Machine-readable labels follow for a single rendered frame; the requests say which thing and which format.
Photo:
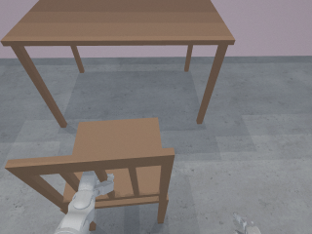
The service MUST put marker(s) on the robot left forearm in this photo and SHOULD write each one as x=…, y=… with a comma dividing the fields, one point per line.
x=81, y=212

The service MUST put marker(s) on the robot left hand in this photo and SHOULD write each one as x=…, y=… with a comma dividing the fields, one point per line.
x=90, y=181

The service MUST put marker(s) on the chair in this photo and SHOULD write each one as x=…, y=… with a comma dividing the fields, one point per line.
x=130, y=149

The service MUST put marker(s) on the robot right hand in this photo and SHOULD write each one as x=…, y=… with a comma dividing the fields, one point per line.
x=246, y=223

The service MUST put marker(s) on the table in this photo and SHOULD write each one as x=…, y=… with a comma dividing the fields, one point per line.
x=119, y=23

